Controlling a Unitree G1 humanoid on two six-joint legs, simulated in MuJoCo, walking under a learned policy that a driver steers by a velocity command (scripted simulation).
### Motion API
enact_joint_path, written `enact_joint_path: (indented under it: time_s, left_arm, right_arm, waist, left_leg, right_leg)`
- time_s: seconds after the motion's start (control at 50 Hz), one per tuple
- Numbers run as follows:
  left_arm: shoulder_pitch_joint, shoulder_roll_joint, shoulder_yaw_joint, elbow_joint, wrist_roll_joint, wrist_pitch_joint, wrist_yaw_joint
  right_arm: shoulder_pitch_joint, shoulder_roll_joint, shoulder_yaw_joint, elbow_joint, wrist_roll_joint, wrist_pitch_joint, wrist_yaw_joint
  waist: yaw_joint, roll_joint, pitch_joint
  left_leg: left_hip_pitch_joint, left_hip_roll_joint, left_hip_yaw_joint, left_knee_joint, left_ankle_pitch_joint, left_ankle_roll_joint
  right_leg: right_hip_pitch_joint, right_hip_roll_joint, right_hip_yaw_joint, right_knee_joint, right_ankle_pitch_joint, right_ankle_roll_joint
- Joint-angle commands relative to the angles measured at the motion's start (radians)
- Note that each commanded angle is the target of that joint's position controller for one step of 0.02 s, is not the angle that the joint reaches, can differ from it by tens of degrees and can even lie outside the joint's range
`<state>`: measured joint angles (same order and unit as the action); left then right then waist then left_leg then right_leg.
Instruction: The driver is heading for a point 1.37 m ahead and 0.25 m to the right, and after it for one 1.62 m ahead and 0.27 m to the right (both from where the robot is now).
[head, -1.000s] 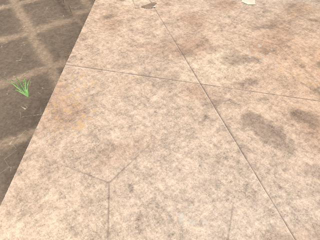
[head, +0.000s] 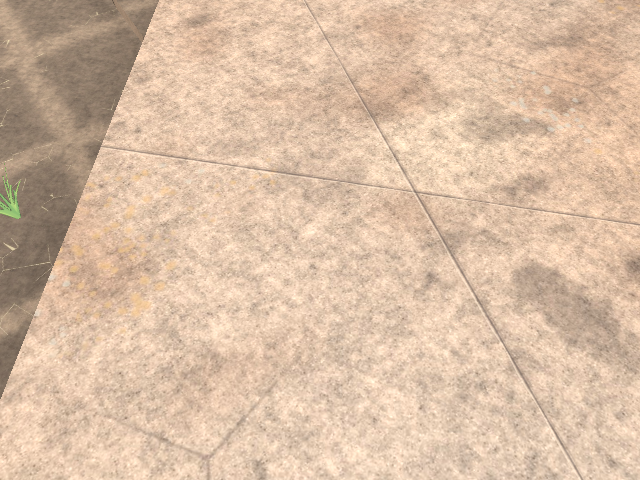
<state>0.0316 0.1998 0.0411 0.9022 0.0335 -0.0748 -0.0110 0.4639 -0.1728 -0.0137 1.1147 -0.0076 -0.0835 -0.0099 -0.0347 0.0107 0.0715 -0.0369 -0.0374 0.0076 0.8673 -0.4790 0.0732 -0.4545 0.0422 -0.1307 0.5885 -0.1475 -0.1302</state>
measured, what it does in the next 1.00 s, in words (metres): walks ahead: left foot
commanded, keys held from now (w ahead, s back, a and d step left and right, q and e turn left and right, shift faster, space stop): w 0.70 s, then w+e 0.30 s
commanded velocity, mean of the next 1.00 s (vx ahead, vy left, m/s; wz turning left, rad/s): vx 0.50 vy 0.00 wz -0.08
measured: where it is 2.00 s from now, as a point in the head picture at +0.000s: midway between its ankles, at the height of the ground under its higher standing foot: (385, 216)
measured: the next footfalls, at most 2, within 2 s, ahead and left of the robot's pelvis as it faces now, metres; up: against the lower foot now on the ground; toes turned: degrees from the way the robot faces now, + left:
left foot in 0.50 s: +0.46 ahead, +0.10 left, +0.00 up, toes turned +4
right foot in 1.06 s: +0.74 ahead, -0.08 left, +0.00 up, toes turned -14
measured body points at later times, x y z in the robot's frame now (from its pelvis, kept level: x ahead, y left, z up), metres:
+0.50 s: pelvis +0.29 +0.02 +0.01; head +0.33 +0.02 +0.45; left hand +0.18 +0.25 -0.14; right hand +0.49 -0.19 -0.11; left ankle +0.41 +0.10 -0.72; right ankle +0.11 -0.06 -0.71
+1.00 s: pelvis +0.56 +0.02 +0.01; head +0.59 +0.01 +0.46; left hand +0.75 +0.21 -0.11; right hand +0.46 -0.21 -0.13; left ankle +0.42 +0.10 -0.72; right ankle +0.70 -0.09 -0.69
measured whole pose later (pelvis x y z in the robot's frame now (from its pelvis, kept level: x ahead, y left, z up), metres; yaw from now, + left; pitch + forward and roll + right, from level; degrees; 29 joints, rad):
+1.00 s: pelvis +0.56 +0.02 +0.01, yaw -7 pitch +1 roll +1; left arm 0.05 0.18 0.03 0.88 0.03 -0.03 -0.04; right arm 0.43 -0.18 -0.03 1.06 -0.02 -0.11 -0.02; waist -0.04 -0.02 0.06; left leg 0.14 -0.06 0.20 0.19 -0.35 0.05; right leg -0.56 -0.03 -0.10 0.62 -0.07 -0.11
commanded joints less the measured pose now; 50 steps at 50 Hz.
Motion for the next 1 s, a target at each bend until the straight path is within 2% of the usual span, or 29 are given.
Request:
enact_joint_path:
  time_s: [0.02, 0.04, 0.06, 0.08, 0.1, 0.14, 0.18, 0.22, 0.28, 0.38, 0.42, 0.44, 0.46, 0.48, 0.5, 0.52, 0.54, 0.56, 0.58, 0.6, 0.62, 0.64, 0.66, 0.7, 0.74, 0.82, 0.92, 0.96, 1.0]
  left_arm:
    - [0.259, 0.171, 0.052, 0.052, -0.026, 0.009, 0.002]
    - [0.213, 0.114, 0.038, 0.049, -0.022, -0.002, -0.002]
    - [0.211, 0.084, 0.028, 0.060, -0.019, -0.011, 0.001]
    - [0.223, 0.054, 0.017, 0.079, -0.018, -0.018, 0.005]
    - [0.252, 0.049, 0.013, 0.093, -0.018, -0.027, 0.008]
    - [0.304, 0.075, 0.015, 0.114, -0.020, -0.039, 0.011]
    - [0.342, 0.097, 0.017, 0.121, -0.021, -0.040, 0.012]
    - [0.381, 0.094, 0.012, 0.126, -0.023, -0.038, 0.011]
    - [0.432, 0.089, 0.006, 0.134, -0.025, -0.037, 0.012]
    - [0.517, 0.097, 0.003, 0.164, -0.014, -0.031, 0.023]
    - [0.510, 0.107, 0.006, 0.169, -0.007, -0.028, 0.029]
    - [0.491, 0.115, 0.008, 0.167, -0.006, -0.027, 0.032]
    - [0.476, 0.127, 0.011, 0.166, -0.005, -0.026, 0.034]
    - [0.462, 0.134, 0.013, 0.165, -0.006, -0.022, 0.033]
    - [0.444, 0.128, 0.010, 0.155, -0.015, -0.021, 0.031]
    - [0.470, 0.063, -0.007, 0.114, -0.041, -0.023, 0.023]
    - [0.549, 0.053, 0.002, 0.122, -0.059, -0.022, 0.015]
    - [0.454, 0.116, 0.020, 0.109, -0.033, -0.015, 0.020]
    - [0.370, 0.099, 0.018, 0.084, -0.026, -0.021, 0.016]
    - [0.346, 0.076, 0.017, 0.081, -0.025, -0.020, 0.013]
    - [0.341, 0.068, 0.019, 0.077, -0.007, -0.008, 0.009]
    - [0.367, 0.043, 0.015, 0.087, 0.002, 0.006, 0.002]
    - [0.371, 0.034, 0.016, 0.087, 0.006, 0.016, -0.004]
    - [0.327, 0.035, 0.018, 0.067, 0.008, 0.030, -0.012]
    - [0.245, 0.043, 0.018, 0.039, 0.002, 0.040, -0.017]
    - [0.090, 0.039, 0.010, -0.017, -0.013, 0.037, -0.022]
    - [-0.043, 0.030, -0.003, -0.072, -0.010, 0.031, -0.027]
    - [-0.053, 0.038, 0.000, -0.087, -0.006, 0.027, -0.028]
    - [0.007, 0.054, 0.011, -0.078, -0.003, 0.025, -0.022]
  right_arm:
    - [-0.031, -0.130, -0.034, -0.098, -0.005, -0.011, 0.009]
    - [-0.079, -0.118, -0.034, -0.109, -0.008, -0.015, 0.011]
    - [-0.087, -0.105, -0.037, -0.107, -0.018, -0.008, 0.014]
    - [-0.063, -0.082, -0.034, -0.104, -0.029, 0.006, 0.020]
    - [-0.054, -0.063, -0.033, -0.101, -0.031, 0.017, 0.026]
    - [-0.090, -0.055, -0.034, -0.117, -0.034, 0.033, 0.032]
    - [-0.187, -0.066, -0.035, -0.154, -0.036, 0.043, 0.037]
    - [-0.289, -0.074, -0.034, -0.191, -0.030, 0.045, 0.040]
    - [-0.410, -0.061, -0.024, -0.232, -0.019, 0.040, 0.044]
    - [-0.536, -0.067, -0.019, -0.280, -0.014, 0.032, 0.041]
    - [-0.536, -0.080, -0.023, -0.291, -0.014, 0.024, 0.038]
    - [-0.502, -0.088, -0.028, -0.285, -0.014, 0.019, 0.034]
    - [-0.430, -0.103, -0.037, -0.265, -0.016, 0.014, 0.028]
    - [-0.296, -0.121, -0.049, -0.221, -0.018, 0.007, 0.020]
    - [-0.124, -0.157, -0.067, -0.168, -0.033, -0.003, 0.010]
    - [0.033, -0.258, -0.093, -0.146, -0.060, -0.006, -0.002]
    - [0.025, -0.281, -0.105, -0.141, -0.036, 0.010, 0.010]
    - [-0.093, -0.234, -0.095, -0.158, -0.010, 0.018, 0.018]
    - [-0.179, -0.167, -0.076, -0.173, -0.004, 0.012, 0.021]
    - [-0.215, -0.120, -0.063, -0.170, -0.010, 0.005, 0.022]
    - [-0.211, -0.090, -0.052, -0.153, -0.008, -0.003, 0.017]
    - [-0.199, -0.074, -0.046, -0.139, -0.009, -0.010, 0.013]
    - [-0.168, -0.079, -0.045, -0.125, -0.008, -0.019, 0.011]
    - [-0.126, -0.113, -0.050, -0.108, -0.004, -0.029, 0.009]
    - [-0.096, -0.132, -0.053, -0.104, -0.008, -0.032, 0.008]
    - [-0.045, -0.117, -0.043, -0.097, -0.011, -0.034, 0.005]
    - [0.030, -0.122, -0.040, -0.073, -0.014, -0.034, -0.011]
    - [0.035, -0.135, -0.043, -0.068, -0.017, -0.029, -0.020]
    - [0.013, -0.162, -0.049, -0.073, -0.019, -0.023, -0.029]
  waist:
    - [0.091, -0.063, -0.128]
    - [0.069, -0.014, -0.062]
    - [0.040, -0.014, -0.035]
    - [0.010, -0.028, -0.032]
    - [0.000, -0.035, -0.034]
    - [-0.009, -0.041, -0.019]
    - [0.002, -0.045, 0.009]
    - [0.025, -0.047, 0.030]
    - [0.058, -0.056, 0.036]
    - [0.099, -0.075, 0.040]
    - [0.083, -0.079, 0.038]
    - [0.060, -0.085, 0.022]
    - [0.027, -0.095, -0.016]
    - [-0.029, -0.087, -0.083]
    - [-0.100, -0.066, -0.173]
    - [-0.124, 0.073, -0.315]
    - [-0.076, 0.218, -0.409]
    - [-0.039, 0.062, -0.260]
    - [-0.022, 0.024, -0.135]
    - [0.013, -0.004, -0.063]
    - [0.041, 0.012, -0.036]
    - [0.062, 0.024, -0.036]
    - [0.068, 0.032, -0.039]
    - [0.077, 0.036, -0.025]
    - [0.064, 0.036, -0.001]
    - [0.028, 0.044, 0.032]
    - [-0.012, 0.048, 0.049]
    - [-0.003, 0.052, 0.045]
    - [0.033, 0.076, -0.003]
  left_leg:
    - [-0.612, 0.055, -0.072, 0.492, 0.129, 0.036]
    - [-0.574, 0.087, -0.067, 0.435, 0.189, 0.037]
    - [-0.523, 0.109, -0.067, 0.389, 0.208, 0.032]
    - [-0.468, 0.122, -0.064, 0.347, 0.212, 0.020]
    - [-0.445, 0.125, -0.056, 0.317, 0.211, 0.011]
    - [-0.477, 0.133, -0.031, 0.264, 0.229, -0.006]
    - [-0.554, 0.150, -0.007, 0.191, 0.298, -0.025]
    - [-0.611, 0.155, 0.014, 0.090, 0.373, -0.040]
    - [-0.593, 0.131, 0.052, -0.092, 0.466, -0.050]
    - [-0.596, 0.090, 0.083, -0.251, 0.471, -0.021]
    - [-0.570, 0.073, 0.084, -0.292, 0.405, 0.007]
    - [-0.509, 0.050, 0.092, -0.315, 0.361, 0.025]
    - [-0.413, 0.019, 0.102, -0.332, 0.320, 0.044]
    - [-0.267, -0.012, 0.113, -0.383, 0.326, 0.066]
    - [-0.023, 0.036, 0.063, -0.415, 0.368, 0.099]
    - [0.269, 0.308, -0.268, -0.428, 0.279, 0.177]
    - [0.394, 0.479, -0.697, -0.567, 0.272, 0.298]
    - [0.270, 0.423, -0.577, -0.590, 0.206, 0.259]
    - [0.119, 0.385, -0.443, -0.626, 0.237, 0.230]
    - [0.002, 0.336, -0.344, -0.664, 0.313, 0.189]
    - [-0.071, 0.295, -0.272, -0.682, 0.378, 0.158]
    - [-0.111, 0.267, -0.218, -0.696, 0.413, 0.139]
    - [-0.122, 0.256, -0.194, -0.702, 0.467, 0.139]
    - [-0.123, 0.242, -0.147, -0.723, 0.519, 0.143]
    - [-0.106, 0.238, -0.097, -0.753, 0.515, 0.134]
    - [-0.065, 0.214, 0.008, -0.769, 0.584, 0.093]
    - [0.071, 0.250, 0.095, -0.740, 0.725, 0.074]
    - [0.141, 0.271, 0.124, -0.677, 0.867, 0.069]
    - [0.187, 0.282, 0.158, -0.539, 1.171, 0.058]
  right_leg:
    - [0.555, -0.397, 0.660, -0.369, -0.329, -0.183]
    - [0.429, -0.354, 0.553, -0.403, -0.201, -0.157]
    - [0.349, -0.312, 0.464, -0.415, -0.092, -0.128]
    - [0.290, -0.279, 0.393, -0.429, -0.020, -0.106]
    - [0.271, -0.266, 0.353, -0.434, 0.042, -0.100]
    - [0.265, -0.249, 0.294, -0.449, 0.123, -0.101]
    - [0.279, -0.236, 0.258, -0.477, 0.134, -0.097]
    - [0.310, -0.219, 0.227, -0.488, 0.188, -0.085]
    - [0.349, -0.195, 0.177, -0.476, 0.302, -0.057]
    - [0.520, -0.231, 0.165, -0.425, 0.439, -0.059]
    - [0.579, -0.256, 0.161, -0.376, 0.548, -0.060]
    - [0.589, -0.259, 0.149, -0.324, 0.671, -0.051]
    - [0.593, -0.258, 0.139, -0.239, 0.804, -0.040]
    - [0.581, -0.240, 0.123, -0.089, 0.859, -0.027]
    - [0.449, -0.208, 0.098, 0.116, 0.719, -0.009]
    - [0.172, -0.123, 0.045, 0.457, 0.297, 0.024]
    - [-0.081, 0.048, 0.096, 0.751, -0.370, 0.044]
    - [-0.172, -0.032, 0.185, 0.784, -0.295, 0.029]
    - [-0.183, -0.068, 0.184, 0.739, -0.215, 0.028]
    - [-0.145, -0.102, 0.180, 0.670, -0.169, 0.030]
    - [-0.100, -0.123, 0.182, 0.613, -0.150, 0.039]
    - [-0.056, -0.130, 0.175, 0.581, -0.138, 0.049]
    - [-0.044, -0.127, 0.164, 0.564, -0.130, 0.058]
    - [-0.087, -0.137, 0.142, 0.519, -0.092, 0.075]
    - [-0.159, -0.148, 0.137, 0.461, -0.020, 0.087]
    - [-0.200, -0.127, 0.127, 0.263, 0.120, 0.088]
    - [-0.182, -0.097, 0.048, 0.071, 0.155, 0.050]
    - [-0.163, -0.075, 0.021, 0.028, 0.087, 0.021]
    - [-0.069, -0.018, -0.020, 0.011, -0.010, -0.019]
